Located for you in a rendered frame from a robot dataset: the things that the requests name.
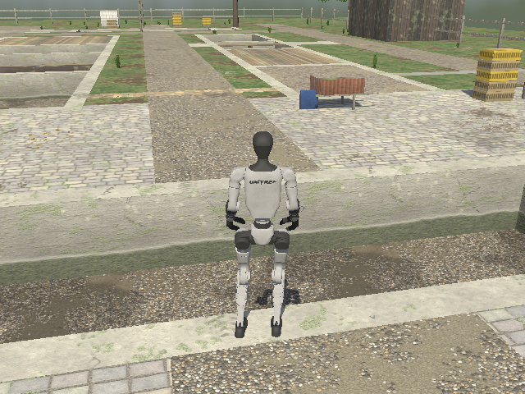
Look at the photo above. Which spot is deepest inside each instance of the right robot forearm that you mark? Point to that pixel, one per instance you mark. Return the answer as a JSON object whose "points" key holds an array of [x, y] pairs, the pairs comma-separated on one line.
{"points": [[294, 215]]}

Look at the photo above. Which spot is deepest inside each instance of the left robot forearm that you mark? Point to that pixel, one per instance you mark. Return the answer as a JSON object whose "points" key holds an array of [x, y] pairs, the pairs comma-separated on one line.
{"points": [[230, 216]]}

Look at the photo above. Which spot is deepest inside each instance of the robot right hand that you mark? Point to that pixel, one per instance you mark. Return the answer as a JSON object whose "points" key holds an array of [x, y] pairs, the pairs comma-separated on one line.
{"points": [[293, 226]]}

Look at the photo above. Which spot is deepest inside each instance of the robot left upper arm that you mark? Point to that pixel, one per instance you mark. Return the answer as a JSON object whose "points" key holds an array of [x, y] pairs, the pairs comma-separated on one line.
{"points": [[237, 175]]}

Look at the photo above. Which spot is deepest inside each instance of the humanoid robot torso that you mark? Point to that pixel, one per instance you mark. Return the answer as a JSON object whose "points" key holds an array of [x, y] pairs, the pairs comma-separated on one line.
{"points": [[262, 199]]}

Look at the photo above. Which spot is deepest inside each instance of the right robot foot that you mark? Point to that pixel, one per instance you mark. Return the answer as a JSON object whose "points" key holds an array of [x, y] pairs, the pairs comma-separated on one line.
{"points": [[276, 330]]}

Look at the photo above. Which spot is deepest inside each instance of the robot left hand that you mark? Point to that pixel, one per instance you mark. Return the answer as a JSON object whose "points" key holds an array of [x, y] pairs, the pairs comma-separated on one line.
{"points": [[233, 227]]}

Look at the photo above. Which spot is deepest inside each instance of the robot right upper arm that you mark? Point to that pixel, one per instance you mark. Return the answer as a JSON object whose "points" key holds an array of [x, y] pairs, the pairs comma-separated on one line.
{"points": [[288, 175]]}

